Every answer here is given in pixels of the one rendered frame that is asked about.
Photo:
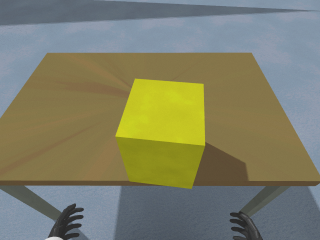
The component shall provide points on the right robot hand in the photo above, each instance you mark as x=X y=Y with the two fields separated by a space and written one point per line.
x=250 y=231

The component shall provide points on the carton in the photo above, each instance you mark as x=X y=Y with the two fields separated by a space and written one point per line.
x=161 y=135

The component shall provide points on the left robot hand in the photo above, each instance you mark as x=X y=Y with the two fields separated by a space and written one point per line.
x=61 y=226

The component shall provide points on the table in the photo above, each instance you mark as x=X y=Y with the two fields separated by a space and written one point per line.
x=60 y=129

